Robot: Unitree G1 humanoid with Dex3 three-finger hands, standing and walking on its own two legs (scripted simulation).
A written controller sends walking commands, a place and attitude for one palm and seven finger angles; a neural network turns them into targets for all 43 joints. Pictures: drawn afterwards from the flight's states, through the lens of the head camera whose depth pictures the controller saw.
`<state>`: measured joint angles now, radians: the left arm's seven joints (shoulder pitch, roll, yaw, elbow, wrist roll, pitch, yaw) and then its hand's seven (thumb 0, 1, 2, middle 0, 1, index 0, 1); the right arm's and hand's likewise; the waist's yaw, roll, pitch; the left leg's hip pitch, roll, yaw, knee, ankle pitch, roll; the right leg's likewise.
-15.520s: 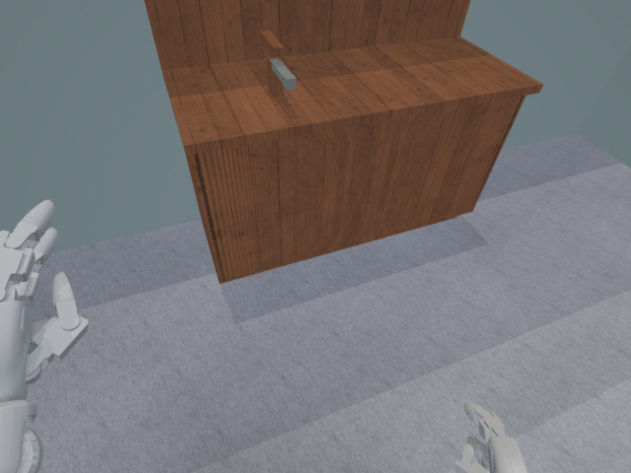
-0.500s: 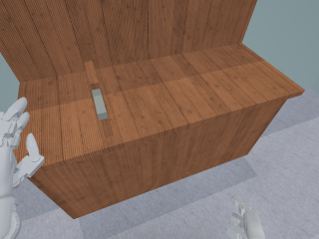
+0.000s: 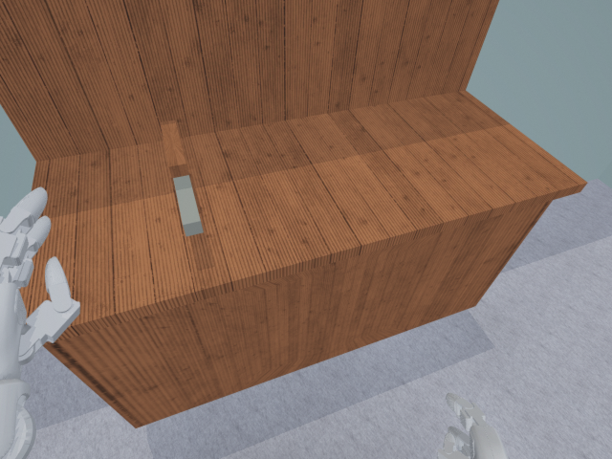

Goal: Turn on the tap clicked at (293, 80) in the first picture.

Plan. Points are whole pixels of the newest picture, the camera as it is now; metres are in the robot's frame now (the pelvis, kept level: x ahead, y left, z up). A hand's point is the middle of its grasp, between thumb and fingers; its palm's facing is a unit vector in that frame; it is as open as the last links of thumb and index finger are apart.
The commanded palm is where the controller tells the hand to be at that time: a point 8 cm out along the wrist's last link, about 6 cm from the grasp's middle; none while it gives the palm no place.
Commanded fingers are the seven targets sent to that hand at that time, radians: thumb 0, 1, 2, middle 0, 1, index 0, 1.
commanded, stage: shuffle to correct the standing spot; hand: left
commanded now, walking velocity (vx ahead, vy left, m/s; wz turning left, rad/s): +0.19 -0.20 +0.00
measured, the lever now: (192, 223) +0.45 +0.22 +0.03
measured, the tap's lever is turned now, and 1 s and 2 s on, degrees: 0 0 0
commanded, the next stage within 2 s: come to a stop and stand still in 0.72 s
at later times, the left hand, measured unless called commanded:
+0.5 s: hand (170, 237) +0.30 +0.17 +0.18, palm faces +0.38 -0.80 -0.46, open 7.4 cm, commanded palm +0.24 +0.21 +0.18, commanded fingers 0.00 0.90 0.90 -0.20 -0.30 -0.20 -0.30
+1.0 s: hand (286, 190) +0.39 +0.06 +0.17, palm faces +0.41 -0.79 -0.46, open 7.4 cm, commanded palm +0.32 +0.10 +0.18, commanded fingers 0.00 0.90 0.90 -0.20 -0.30 -0.20 -0.30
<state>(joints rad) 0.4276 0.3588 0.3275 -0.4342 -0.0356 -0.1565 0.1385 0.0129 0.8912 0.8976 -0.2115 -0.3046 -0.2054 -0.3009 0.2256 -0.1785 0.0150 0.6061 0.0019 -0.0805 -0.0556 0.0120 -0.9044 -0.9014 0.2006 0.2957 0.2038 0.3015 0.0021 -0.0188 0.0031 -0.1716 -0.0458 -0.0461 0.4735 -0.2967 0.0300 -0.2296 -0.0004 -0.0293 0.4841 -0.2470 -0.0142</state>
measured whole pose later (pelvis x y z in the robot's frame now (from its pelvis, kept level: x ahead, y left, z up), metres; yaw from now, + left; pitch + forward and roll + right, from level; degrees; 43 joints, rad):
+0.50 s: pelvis +0.08 -0.07 -0.01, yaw +0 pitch -1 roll -2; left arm 0.46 0.43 0.41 -0.59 -0.04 -0.19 0.11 0.01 0.89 0.90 -0.21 -0.30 -0.20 -0.30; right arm 0.23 -0.15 0.03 0.55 0.00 -0.11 -0.01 0.01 -0.90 -0.90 0.20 0.30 0.21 0.30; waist 0.02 0.01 0.09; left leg -0.20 0.13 0.03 0.59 -0.37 -0.06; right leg -0.43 -0.03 -0.08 0.66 -0.25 -0.01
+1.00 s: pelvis +0.17 -0.19 -0.01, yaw +3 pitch -1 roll +1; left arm 0.45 0.39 0.39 -0.56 -0.05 -0.16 0.14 0.01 0.89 0.90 -0.21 -0.30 -0.21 -0.30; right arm 0.16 -0.21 0.00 0.62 0.01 -0.09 -0.02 0.01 -0.91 -0.90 0.20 0.30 0.20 0.30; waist -0.01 0.02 0.10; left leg -0.40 0.06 -0.01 0.99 -0.48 -0.03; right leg -0.35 0.00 -0.09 0.62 -0.25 -0.06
